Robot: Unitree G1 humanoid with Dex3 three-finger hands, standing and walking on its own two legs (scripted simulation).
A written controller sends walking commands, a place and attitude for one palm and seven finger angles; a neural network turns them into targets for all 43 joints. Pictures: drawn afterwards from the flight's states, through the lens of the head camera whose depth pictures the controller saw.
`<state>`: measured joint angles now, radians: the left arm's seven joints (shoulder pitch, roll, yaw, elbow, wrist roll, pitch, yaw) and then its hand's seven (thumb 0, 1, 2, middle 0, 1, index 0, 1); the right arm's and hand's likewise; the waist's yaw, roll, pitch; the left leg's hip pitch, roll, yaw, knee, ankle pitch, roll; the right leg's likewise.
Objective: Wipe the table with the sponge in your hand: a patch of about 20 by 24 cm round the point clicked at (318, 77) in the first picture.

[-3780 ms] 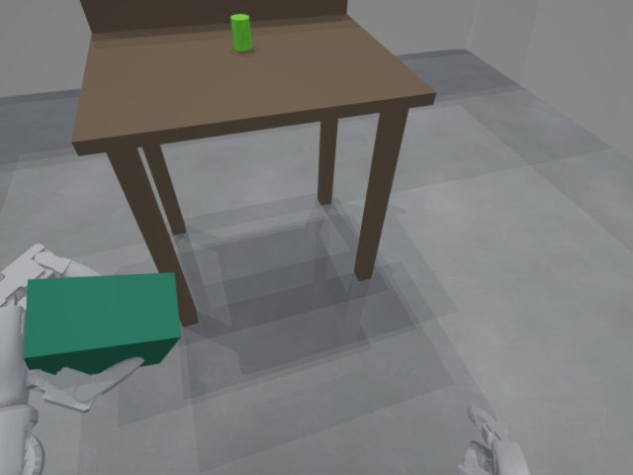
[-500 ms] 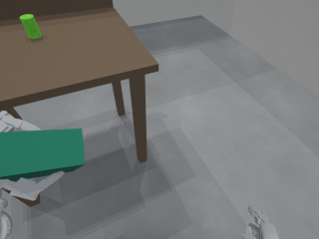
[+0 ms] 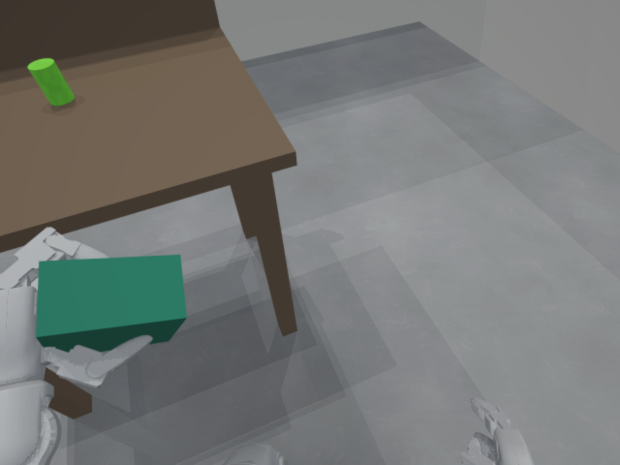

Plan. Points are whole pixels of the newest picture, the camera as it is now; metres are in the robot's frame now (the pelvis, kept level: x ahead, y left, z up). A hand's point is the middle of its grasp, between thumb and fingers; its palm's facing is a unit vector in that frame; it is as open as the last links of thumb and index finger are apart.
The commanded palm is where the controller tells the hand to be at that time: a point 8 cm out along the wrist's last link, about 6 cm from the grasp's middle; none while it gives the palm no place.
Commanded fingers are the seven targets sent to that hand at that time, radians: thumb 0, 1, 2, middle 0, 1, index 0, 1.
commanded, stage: take the last steps up to it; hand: left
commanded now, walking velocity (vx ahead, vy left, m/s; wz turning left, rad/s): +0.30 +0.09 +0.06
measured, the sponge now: (134, 306) +0.24 +0.19 +0.15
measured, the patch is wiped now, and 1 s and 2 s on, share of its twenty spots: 0.00 0.00 0.00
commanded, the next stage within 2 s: come to a stop and stand still in 0.86 s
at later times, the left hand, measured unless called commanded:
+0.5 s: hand (94, 210) +0.33 +0.26 +0.18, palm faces +0.41 -0.83 -0.38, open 10.3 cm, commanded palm +0.27 +0.31 +0.18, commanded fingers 0.00 0.10 1.30 -1.20 -1.60 -1.20 -1.60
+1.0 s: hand (159, 168) +0.41 +0.21 +0.18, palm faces +0.33 -0.81 -0.49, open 10.3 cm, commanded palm +0.34 +0.27 +0.18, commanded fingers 0.00 0.10 1.30 -1.20 -1.60 -1.20 -1.60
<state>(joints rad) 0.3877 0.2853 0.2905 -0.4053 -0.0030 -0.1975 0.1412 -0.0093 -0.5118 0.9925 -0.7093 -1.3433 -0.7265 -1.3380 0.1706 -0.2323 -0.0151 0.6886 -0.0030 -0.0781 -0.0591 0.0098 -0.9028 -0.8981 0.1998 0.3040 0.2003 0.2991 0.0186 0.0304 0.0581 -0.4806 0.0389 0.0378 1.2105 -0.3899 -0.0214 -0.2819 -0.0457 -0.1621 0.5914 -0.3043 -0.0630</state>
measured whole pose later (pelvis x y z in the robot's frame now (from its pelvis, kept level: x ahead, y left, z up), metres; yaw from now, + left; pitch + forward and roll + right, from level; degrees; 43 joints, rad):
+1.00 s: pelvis +0.19 -0.01 +0.01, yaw +1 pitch +1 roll +2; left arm 0.53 0.39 0.36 -0.59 -0.01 -0.24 0.16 -0.01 -0.51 0.99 -0.71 -1.35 -0.72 -1.34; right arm 0.17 -0.26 -0.05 0.59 -0.01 -0.04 -0.06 0.01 -0.91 -0.90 0.19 0.30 0.19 0.30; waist -0.03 -0.04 0.10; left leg -0.45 0.06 0.10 0.80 -0.33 -0.03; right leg -0.23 -0.07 -0.16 0.49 -0.28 -0.04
